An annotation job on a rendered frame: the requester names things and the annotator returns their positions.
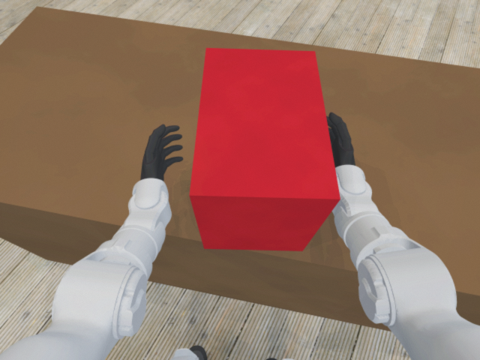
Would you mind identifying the robot left upper arm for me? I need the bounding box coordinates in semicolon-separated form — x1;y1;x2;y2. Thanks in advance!
0;259;147;360

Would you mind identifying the robot right upper arm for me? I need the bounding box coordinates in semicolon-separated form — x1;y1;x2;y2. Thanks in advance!
358;247;480;360

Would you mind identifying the robot left forearm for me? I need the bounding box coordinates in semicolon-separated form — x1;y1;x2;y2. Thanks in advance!
52;178;172;321

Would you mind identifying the pedestal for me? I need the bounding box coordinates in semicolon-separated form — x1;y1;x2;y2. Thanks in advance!
0;6;480;332

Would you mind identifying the robot right forearm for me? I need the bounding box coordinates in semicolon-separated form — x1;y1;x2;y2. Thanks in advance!
332;165;457;307

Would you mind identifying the robot right hand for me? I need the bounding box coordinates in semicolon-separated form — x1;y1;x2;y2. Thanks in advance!
326;112;356;167

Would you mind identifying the robot left hand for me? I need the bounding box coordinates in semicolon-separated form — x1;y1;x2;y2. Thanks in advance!
140;124;183;181

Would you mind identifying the robot left shin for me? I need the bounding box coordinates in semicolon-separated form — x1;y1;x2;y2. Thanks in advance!
173;348;197;359

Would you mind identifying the carton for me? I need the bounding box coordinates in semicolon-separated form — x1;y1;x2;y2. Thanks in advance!
189;48;341;251

